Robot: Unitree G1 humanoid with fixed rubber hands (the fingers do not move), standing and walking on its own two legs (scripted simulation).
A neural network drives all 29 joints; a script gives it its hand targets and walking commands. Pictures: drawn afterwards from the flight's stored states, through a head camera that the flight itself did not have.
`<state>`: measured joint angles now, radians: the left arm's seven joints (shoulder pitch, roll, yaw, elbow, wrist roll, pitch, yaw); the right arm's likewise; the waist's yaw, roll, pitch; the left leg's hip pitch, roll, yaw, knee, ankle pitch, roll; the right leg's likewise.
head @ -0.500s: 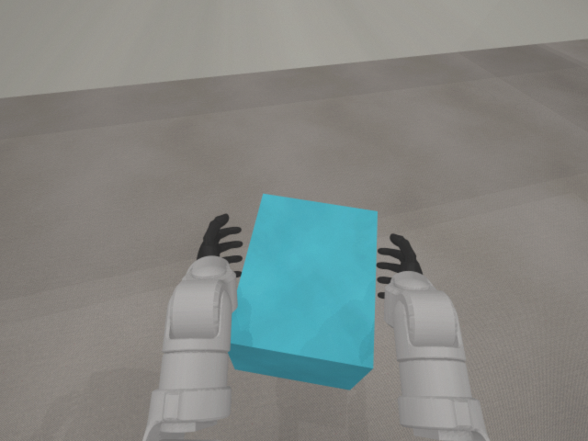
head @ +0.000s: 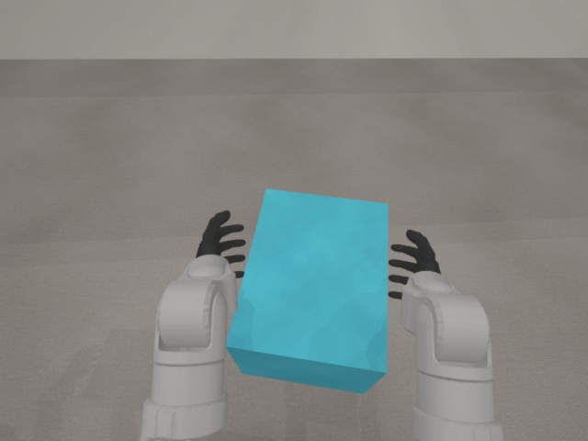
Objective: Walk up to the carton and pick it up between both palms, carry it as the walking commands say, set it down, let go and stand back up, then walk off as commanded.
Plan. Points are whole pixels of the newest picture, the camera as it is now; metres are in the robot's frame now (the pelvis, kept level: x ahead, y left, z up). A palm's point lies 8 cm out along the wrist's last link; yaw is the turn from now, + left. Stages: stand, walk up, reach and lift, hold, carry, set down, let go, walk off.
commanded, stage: carry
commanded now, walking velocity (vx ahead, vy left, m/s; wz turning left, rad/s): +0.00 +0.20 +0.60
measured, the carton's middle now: (314, 289) +0.35 -0.01 +0.01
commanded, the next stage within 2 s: none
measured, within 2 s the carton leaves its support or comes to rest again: neither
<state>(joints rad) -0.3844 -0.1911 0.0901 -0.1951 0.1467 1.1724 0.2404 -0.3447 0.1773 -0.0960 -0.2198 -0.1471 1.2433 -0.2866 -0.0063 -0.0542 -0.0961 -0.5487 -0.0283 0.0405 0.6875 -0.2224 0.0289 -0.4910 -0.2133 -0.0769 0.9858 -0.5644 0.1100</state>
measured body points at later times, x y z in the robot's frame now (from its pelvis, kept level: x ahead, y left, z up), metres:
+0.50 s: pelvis -0.04 +0.10 +0.01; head -0.03 +0.09 +0.46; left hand +0.24 +0.30 +0.12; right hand +0.29 +0.03 +0.10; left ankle -0.05 +0.26 -0.69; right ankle -0.03 -0.09 -0.71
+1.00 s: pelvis -0.10 +0.18 +0.02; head -0.07 +0.16 +0.47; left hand +0.11 +0.44 +0.13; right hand +0.24 +0.21 +0.10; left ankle -0.16 +0.33 -0.64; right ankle -0.03 +0.07 -0.71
